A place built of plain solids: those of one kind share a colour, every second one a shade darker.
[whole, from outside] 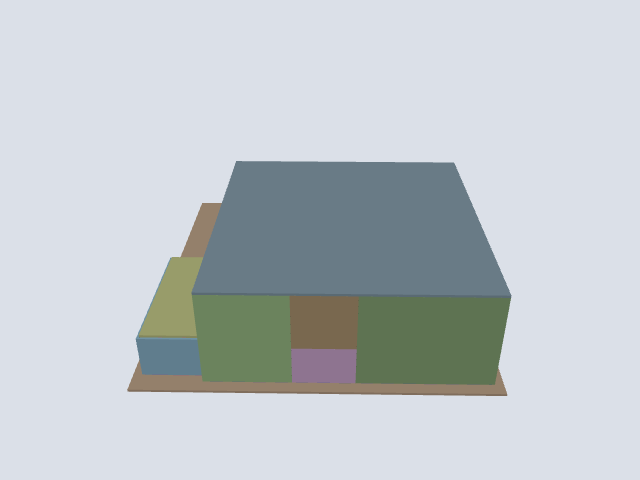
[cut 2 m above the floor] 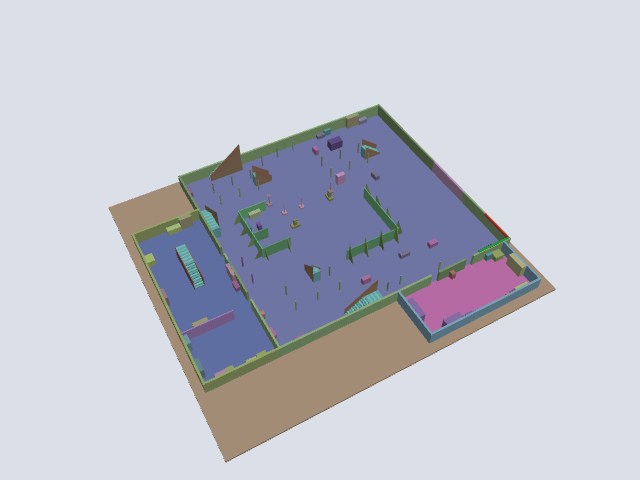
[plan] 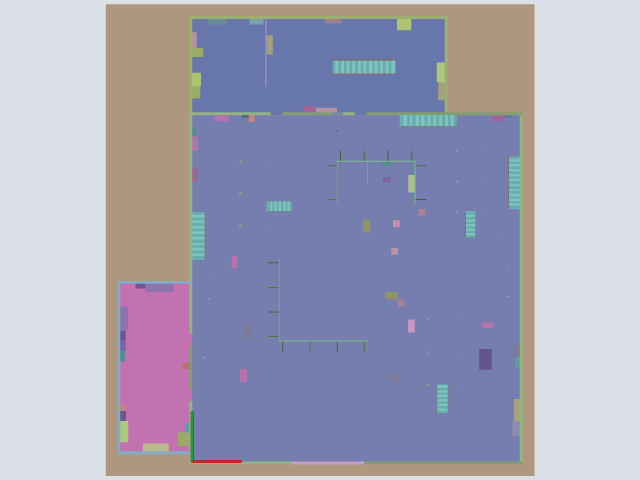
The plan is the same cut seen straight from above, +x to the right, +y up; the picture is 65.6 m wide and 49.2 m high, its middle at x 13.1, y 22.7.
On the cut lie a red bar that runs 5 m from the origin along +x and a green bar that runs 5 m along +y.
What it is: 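A film and television sound stage with a two-storey annex across its back; the building has no window; on its floor one built set and a cyclorama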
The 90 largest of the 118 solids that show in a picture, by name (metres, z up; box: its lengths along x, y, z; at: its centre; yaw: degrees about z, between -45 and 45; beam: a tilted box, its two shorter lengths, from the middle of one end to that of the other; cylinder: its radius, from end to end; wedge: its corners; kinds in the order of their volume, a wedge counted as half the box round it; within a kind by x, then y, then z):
{
 "floor_site_1": {"box": [43.95, 48.36, 0.3], "at": [13.11, 22.68, -0.45]},
 "wall_bay_1": {"box": [0.3, 6.16, 12.35], "at": [-0.15, 3.08, 6.17]},
 "wall_bay_2": {"box": [0.3, 4.53, 12.35], "at": [-0.15, 9.62, 6.17]},
 "wall_bay_3": {"box": [0.3, 22.41, 12.35], "at": [-0.15, 24.29, 6.17]},
 "wall_bay_4": {"box": [8.33, 0.3, 12.35], "at": [3.86, 35.65, 6.17]},
 "wall_bay_5": {"box": [10.52, 0.3, 12.35], "at": [4.96, -0.15, 6.17]},
 "wall_bay_6": {"box": [5.03, 0.3, 12.35], "at": [11.74, 35.65, 6.17]},
 "wall_bay_7": {"box": [16.24, 0.3, 12.35], "at": [25.76, -0.15, 6.17]},
 "wall_bay_8": {"box": [16.03, 0.3, 12.35], "at": [25.87, 35.65, 6.17]},
 "wall_bay_9": {"box": [0.3, 35.5, 12.35], "at": [33.73, 17.75, 6.17]},
 "roof_bay_1": {"box": [34.18, 36.1, 0.3], "at": [16.79, 17.75, 12.5]},
 "floor_bay_1": {"box": [33.58, 35.5, 0.3], "at": [16.79, 17.75, -0.15]},
 "wall_annex_1": {"box": [0.3, 9.86, 8.1], "at": [-0.15, 40.43, 4.05]},
 "wall_annex_2": {"box": [26.48, 0.3, 8.1], "at": [12.94, 45.51, 4.05]},
 "wall_annex_3": {"box": [0.3, 9.86, 8.1], "at": [26.03, 40.43, 4.05]},
 "floor_annex_ground_1": {"box": [25.88, 9.86, 0.3], "at": [12.94, 40.43, -0.15]},
 "wall_scenedock_1": {"box": [0.3, 17.17, 5.38], "at": [-7.52, 9.62, 2.69]},
 "wall_scenedock_2": {"box": [7.67, 0.3, 5.38], "at": [-3.83, 0.89, 2.69]},
 "wall_scenedock_3": {"box": [7.67, 0.3, 5.38], "at": [-3.83, 18.36, 2.69]},
 "floor_scenedock_ground_1": {"box": [7.37, 17.17, 0.3], "at": [-3.69, 9.62, -0.15]},
 "roof_scenedock_1": {"box": [7.37, 17.17, 0.3], "at": [-3.69, 9.62, 5.53]},
 "step_1": {"box": [1.29, 0.36, 3.27], "at": [0.65, 20.88, 1.59]},
 "step_2": {"box": [0.37, 1.35, 1.11], "at": [16.02, 40.43, 0.5]},
 "step_3": {"box": [0.37, 1.35, 1.46], "at": [16.59, 40.43, 0.68]},
 "step_4": {"box": [0.37, 1.35, 1.63], "at": [16.88, 40.43, 0.77]},
 "step_5": {"box": [0.37, 1.35, 1.81], "at": [17.16, 40.43, 0.86]},
 "step_6": {"box": [0.37, 1.35, 2.16], "at": [17.74, 40.43, 1.03]},
 "step_7": {"box": [0.37, 1.35, 2.34], "at": [18.02, 40.43, 1.12]},
 "step_8": {"box": [0.37, 1.35, 2.52], "at": [18.31, 40.43, 1.21]},
 "step_9": {"box": [0.37, 1.35, 3.04], "at": [19.17, 40.43, 1.47]},
 "step_10": {"box": [0.37, 1.35, 3.22], "at": [19.46, 40.43, 1.56]},
 "step_11": {"box": [0.37, 1.35, 3.4], "at": [19.74, 40.43, 1.65]},
 "step_12": {"box": [0.37, 1.35, 3.57], "at": [20.03, 40.43, 1.74]},
 "step_13": {"box": [0.37, 1.35, 3.92], "at": [20.6, 40.43, 1.91]},
 "step_14": {"box": [0.38, 1.14, 3.69], "at": [21.83, 34.93, 1.8]},
 "step_15": {"box": [0.38, 1.14, 3.09], "at": [22.73, 34.93, 1.49]},
 "step_16": {"box": [0.38, 1.14, 2.48], "at": [23.63, 34.93, 1.19]},
 "setwall_1": {"box": [0.12, 8.36, 5.39], "at": [8.94, 16.58, 2.69]},
 "setwall_2": {"box": [9.16, 0.12, 5.39], "at": [13.46, 12.35, 2.69]},
 "setwall_3": {"box": [0.12, 4.27, 3.28], "at": [14.87, 28.58, 1.64]},
 "setwall_4": {"box": [0.12, 2.29, 3.28], "at": [17.97, 29.57, 1.64]},
 "setwall_5": {"box": [8.08, 0.12, 3.28], "at": [18.85, 30.78, 1.64]},
 "setwall_6": {"box": [0.12, 4.27, 3.28], "at": [22.84, 28.58, 1.64]},
 "wall_bay_lintel_1": {"box": [7.42, 0.3, 7.27], "at": [13.93, -0.15, 8.71]},
 "rack_1": {"box": [2.67, 0.8, 2.3], "at": [-3.74, 1.44, 1.15]},
 "rack_2": {"box": [0.64, 2.0, 2.35], "at": [7.95, 42.7, 1.18]},
 "rack_3": {"box": [0.66, 1.84, 2.37], "at": [25.55, 37.94, 1.19]},
 "rack_4": {"box": [0.6, 2.27, 2.41], "at": [33.28, 5.28, 1.21]},
 "door_bay_1": {"box": [7.42, 0.3, 5.08], "at": [13.93, -0.15, 2.54]},
 "timberrack_1": {"box": [0.81, 2.5, 2.02], "at": [-6.97, 14.66, 1.01]},
 "timberrack_2": {"box": [2.92, 0.84, 2.32], "at": [-3.35, 17.79, 1.16]},
 "wall_stair_1": {"box": [6.35, 0.1, 6.5], "at": [17.55, 39.7, 3.2]},
 "wall_stair_2": {"box": [6.35, 0.1, 6.5], "at": [17.55, 41.16, 3.2]},
 "crate_1": {"box": [1.19, 1.4, 0.89], "at": [-0.89, 2.28, 0.45]},
 "crate_2": {"box": [0.83, 1.27, 1.28], "at": [0.41, 37.83, 0.64]},
 "crate_3": {"box": [0.9, 1.37, 0.8], "at": [0.45, 39.15, 0.4]},
 "crate_4": {"box": [1.13, 0.97, 0.85], "at": [0.56, 41.93, 0.42]},
 "crate_5": {"box": [1.45, 1.16, 0.95], "at": [21.72, 44.78, 0.47]},
 "roadcase_1": {"box": [0.56, 1.38, 1.01], "at": [0.28, 29.37, 0.51]},
 "roadcase_2": {"box": [0.6, 1.44, 1.12], "at": [0.3, 32.59, 0.56]},
 "roadcase_3": {"box": [1.45, 0.63, 0.82], "at": [3.01, 35.19, 0.41]},
 "roadcase_4": {"box": [0.6, 1.26, 1.0], "at": [4.35, 20.43, 0.5]},
 "roadcase_5": {"box": [0.73, 1.31, 0.78], "at": [5.25, 8.81, 0.39]},
 "roadcase_6": {"box": [1.31, 0.67, 0.75], "at": [12.0, 36.13, 0.38]},
 "roadcase_7": {"box": [1.15, 0.58, 1.0], "at": [30.29, 13.97, 0.5]},
 "roadcase_8": {"box": [1.34, 0.63, 0.86], "at": [31.34, 35.19, 0.43]},
 "lockers_1": {"box": [0.47, 1.57, 1.94], "at": [0.23, 43.2, 0.97]},
 "lockers_2": {"box": [2.2, 0.47, 1.94], "at": [13.75, 36.03, 0.97]},
 "lockers_3": {"box": [1.72, 0.46, 1.81], "at": [14.45, 45.13, 0.91]},
 "wall_part_annex_ground_1": {"box": [0.15, 6.98, 3.75], "at": [7.55, 41.87, 1.88]},
 "cart_1": {"box": [1.28, 2.12, 1.38], "at": [30.07, 10.47, 0.69]},
 "wardrobe_1": {"box": [1.87, 0.56, 1.79], "at": [2.58, 45.08, 0.9]},
 "wardrobe_2": {"box": [1.44, 0.58, 1.74], "at": [6.6, 45.07, 0.87]},
 "bench_1": {"box": [0.83, 2.17, 0.91], "at": [-6.96, 3.07, 0.46]},
 "bench_2": {"box": [0.81, 2.03, 0.9], "at": [25.48, 39.87, 0.45]},
 "cablebox_1": {"box": [0.72, 1.5, 0.67], "at": [5.66, 13.34, 0.34]},
 "cablebox_2": {"box": [1.34, 0.74, 0.78], "at": [20.8, 8.55, 0.39]},
 "cablebox_3": {"box": [0.78, 1.56, 0.73], "at": [33.19, 3.37, 0.36]},
 "cablebox_4": {"box": [0.65, 1.37, 0.61], "at": [33.26, 11.38, 0.3]},
 "cabinet_1": {"box": [0.49, 1.11, 1.0], "at": [-7.13, 10.81, 0.5]},
 "cabinet_2": {"box": [0.97, 0.44, 1.55], "at": [19.95, 30.5, 0.78]},
 "cabinet_3": {"box": [0.46, 1.18, 1.01], "at": [33.35, 10.11, 0.51]},
 "monitor_1": {"box": [0.71, 1.33, 1.78], "at": [22.47, 13.89, 0.89]},
 "rail_1": {"wedge": [[21.4, 34.31, 4.13], [21.4, 34.31, 4.96], [21.4, 34.36, 4.13], [21.4, 34.36, 4.96], [27.14, 34.31, 0.25], [27.14, 34.31, 1.08], [27.14, 34.36, 0.25], [27.14, 34.36, 1.08]]},
 "rail_2": {"wedge": [[32.41, 25.96, 4.39], [32.41, 25.96, 5.33], [32.41, 31.26, 0.22], [32.41, 31.26, 1.16], [32.46, 25.96, 4.39], [32.46, 25.96, 5.33], [32.46, 31.26, 0.22], [32.46, 31.26, 1.16]]},
 "chest_1": {"box": [0.57, 1.11, 1.11], "at": [-7.09, 11.92, 0.56]},
 "chest_2": {"box": [0.59, 1.02, 0.97], "at": [-7.08, 4.66, 0.48]},
 "counter_1": {"box": [0.62, 1.8, 0.97], "at": [22.47, 28.46, 0.48]},
 "floor_hdu_1": {"box": [0.14, 1.14, 3.8], "at": [21.35, 34.93, 1.85]},
 "wall_1": {"wedge": [[32.41, 25.96, -0.05], [32.41, 25.96, 4.39], [32.41, 31.26, -0.05], [32.41, 31.26, 0.22], [32.46, 25.96, -0.05], [32.46, 25.96, 4.39], [32.46, 31.26, -0.05], [32.46, 31.26, 0.22]]}
}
